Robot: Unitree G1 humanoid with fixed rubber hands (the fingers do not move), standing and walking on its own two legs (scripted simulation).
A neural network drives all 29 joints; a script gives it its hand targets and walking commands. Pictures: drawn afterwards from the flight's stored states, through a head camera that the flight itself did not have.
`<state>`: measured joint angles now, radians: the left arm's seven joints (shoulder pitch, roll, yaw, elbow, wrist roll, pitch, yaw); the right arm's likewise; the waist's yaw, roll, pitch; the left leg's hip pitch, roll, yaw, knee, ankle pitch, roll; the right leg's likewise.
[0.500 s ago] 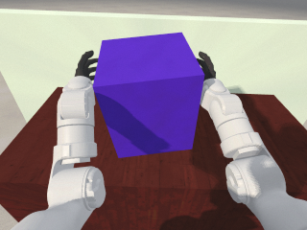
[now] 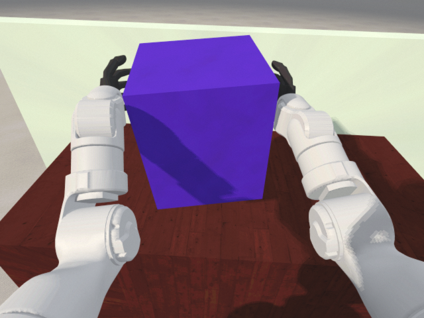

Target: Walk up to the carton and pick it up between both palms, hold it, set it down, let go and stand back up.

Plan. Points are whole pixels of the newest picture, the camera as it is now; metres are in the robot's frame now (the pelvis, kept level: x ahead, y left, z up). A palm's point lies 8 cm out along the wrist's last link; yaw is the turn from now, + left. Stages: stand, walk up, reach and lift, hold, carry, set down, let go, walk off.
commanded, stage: hold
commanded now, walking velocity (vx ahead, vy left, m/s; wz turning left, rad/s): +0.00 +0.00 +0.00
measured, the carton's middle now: (202, 123) +0.39 +0.00 +0.23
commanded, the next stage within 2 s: none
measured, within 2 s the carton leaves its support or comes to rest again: neither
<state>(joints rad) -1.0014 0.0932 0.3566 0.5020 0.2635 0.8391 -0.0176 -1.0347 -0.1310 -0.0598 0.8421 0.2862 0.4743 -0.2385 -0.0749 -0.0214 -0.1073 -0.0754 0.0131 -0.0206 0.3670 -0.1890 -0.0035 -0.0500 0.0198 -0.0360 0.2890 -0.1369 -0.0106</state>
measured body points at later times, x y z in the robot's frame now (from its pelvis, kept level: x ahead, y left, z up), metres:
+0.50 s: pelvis +0.01 +0.00 +0.00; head -0.08 +0.02 +0.44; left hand +0.40 +0.16 +0.28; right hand +0.39 -0.15 +0.28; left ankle +0.01 +0.12 -0.75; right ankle +0.02 -0.11 -0.75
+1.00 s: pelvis +0.01 +0.00 +0.00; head -0.08 +0.03 +0.44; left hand +0.40 +0.17 +0.29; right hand +0.39 -0.14 +0.28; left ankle +0.01 +0.12 -0.75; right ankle +0.02 -0.11 -0.75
